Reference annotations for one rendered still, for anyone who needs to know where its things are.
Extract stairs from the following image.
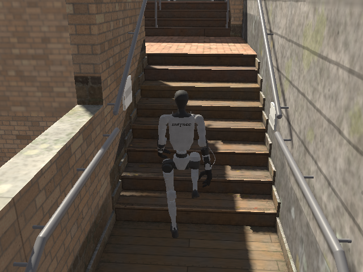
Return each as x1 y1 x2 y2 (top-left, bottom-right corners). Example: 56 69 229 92
115 53 277 227
144 2 231 37

